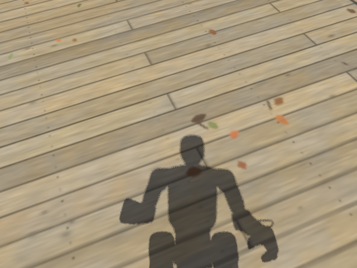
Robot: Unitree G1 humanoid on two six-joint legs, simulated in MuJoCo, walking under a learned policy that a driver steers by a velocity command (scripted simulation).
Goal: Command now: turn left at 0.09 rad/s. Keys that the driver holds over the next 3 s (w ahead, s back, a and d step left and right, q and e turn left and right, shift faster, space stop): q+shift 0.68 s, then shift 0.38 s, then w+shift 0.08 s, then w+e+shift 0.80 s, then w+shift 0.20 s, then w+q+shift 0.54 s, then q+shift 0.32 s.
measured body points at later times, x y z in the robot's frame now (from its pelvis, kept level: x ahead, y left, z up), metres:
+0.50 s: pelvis -0.02 +0.03 +0.00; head +0.01 +0.08 +0.45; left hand +0.01 +0.34 -0.12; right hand +0.19 -0.21 -0.09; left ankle -0.05 +0.09 -0.74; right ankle +0.04 -0.12 -0.67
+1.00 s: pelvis +0.03 +0.00 +0.00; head +0.07 +0.00 +0.45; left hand -0.06 +0.30 -0.09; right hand +0.32 -0.13 -0.12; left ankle -0.09 +0.08 -0.68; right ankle +0.11 -0.05 -0.74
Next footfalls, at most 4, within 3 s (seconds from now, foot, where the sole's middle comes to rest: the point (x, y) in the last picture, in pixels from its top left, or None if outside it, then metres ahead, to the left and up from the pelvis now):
0.28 left None -0.01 0.10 -0.78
0.82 right None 0.14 -0.02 -0.78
1.20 left None -0.03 0.08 -0.78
1.66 right None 0.42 0.17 -0.78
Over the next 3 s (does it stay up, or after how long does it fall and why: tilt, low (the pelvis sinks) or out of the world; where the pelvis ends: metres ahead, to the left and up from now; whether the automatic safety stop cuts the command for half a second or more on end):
stays up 1.40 0.38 -0.05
